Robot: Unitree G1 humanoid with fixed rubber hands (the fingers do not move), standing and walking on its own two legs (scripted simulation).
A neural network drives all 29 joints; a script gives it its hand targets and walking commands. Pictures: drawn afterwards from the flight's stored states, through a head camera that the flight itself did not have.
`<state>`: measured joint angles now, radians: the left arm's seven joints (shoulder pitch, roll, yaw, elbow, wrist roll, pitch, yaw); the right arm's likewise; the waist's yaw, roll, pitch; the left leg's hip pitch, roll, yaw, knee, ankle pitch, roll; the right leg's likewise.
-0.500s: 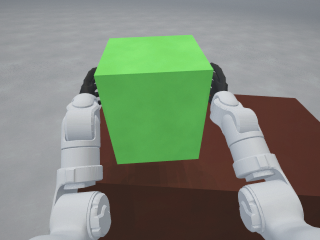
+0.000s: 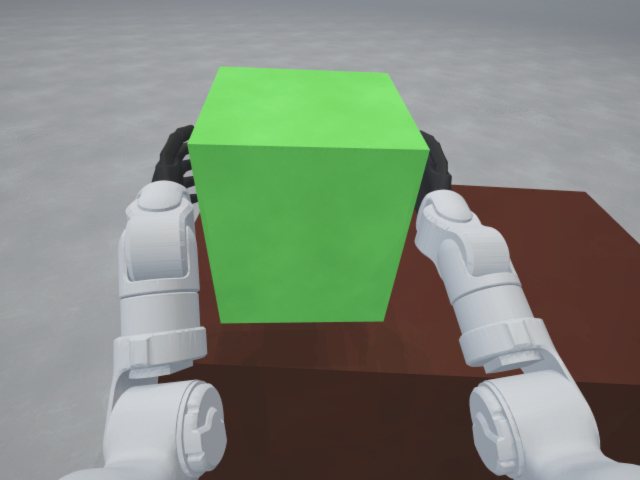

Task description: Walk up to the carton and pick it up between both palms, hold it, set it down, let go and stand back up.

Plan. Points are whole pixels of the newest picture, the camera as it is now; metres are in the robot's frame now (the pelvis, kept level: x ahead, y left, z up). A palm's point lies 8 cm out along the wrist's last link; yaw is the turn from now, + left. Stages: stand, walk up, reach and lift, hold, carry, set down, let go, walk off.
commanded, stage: hold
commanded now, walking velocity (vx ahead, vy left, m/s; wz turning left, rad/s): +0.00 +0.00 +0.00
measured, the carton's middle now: (304, 197) +0.40 +0.01 +0.22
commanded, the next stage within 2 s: none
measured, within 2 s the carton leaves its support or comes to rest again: neither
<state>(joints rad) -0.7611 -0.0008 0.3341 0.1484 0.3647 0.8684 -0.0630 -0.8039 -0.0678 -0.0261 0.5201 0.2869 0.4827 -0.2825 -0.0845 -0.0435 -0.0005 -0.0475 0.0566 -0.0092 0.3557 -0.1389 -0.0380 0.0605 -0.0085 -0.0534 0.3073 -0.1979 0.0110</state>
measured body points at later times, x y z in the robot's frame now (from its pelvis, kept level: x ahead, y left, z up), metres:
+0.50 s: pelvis +0.00 +0.00 +0.00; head -0.07 +0.03 +0.44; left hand +0.38 +0.16 +0.25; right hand +0.38 -0.14 +0.24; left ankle +0.05 +0.14 -0.75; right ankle +0.00 -0.12 -0.75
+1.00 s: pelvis +0.01 +0.00 +0.00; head -0.06 +0.03 +0.44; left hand +0.38 +0.16 +0.24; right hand +0.39 -0.14 +0.24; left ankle +0.05 +0.14 -0.75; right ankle +0.00 -0.12 -0.75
